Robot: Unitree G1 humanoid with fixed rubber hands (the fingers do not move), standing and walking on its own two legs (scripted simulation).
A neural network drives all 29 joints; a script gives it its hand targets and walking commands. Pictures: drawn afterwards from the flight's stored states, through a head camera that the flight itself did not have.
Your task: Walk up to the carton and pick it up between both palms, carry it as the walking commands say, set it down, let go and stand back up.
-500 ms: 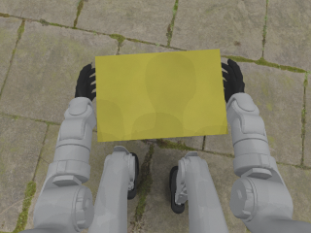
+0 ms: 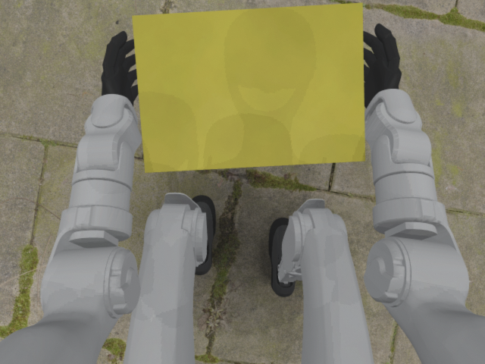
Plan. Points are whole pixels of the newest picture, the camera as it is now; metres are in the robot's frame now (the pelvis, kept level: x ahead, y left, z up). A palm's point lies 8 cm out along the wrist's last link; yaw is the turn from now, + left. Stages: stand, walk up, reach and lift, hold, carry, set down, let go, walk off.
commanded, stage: set down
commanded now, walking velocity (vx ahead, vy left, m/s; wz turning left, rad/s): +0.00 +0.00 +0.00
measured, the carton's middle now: (248, 108) +0.47 +0.01 -0.20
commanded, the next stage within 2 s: none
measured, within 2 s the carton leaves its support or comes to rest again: neither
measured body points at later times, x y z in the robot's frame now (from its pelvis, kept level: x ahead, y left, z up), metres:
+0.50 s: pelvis -0.02 +0.00 -0.06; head +0.33 +0.01 +0.21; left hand +0.49 +0.21 -0.23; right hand +0.52 -0.16 -0.22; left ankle +0.16 +0.10 -0.44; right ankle +0.11 -0.12 -0.44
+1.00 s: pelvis -0.02 +0.00 -0.07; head +0.34 +0.01 +0.19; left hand +0.50 +0.22 -0.25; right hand +0.52 -0.15 -0.24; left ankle +0.16 +0.10 -0.44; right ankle +0.11 -0.12 -0.44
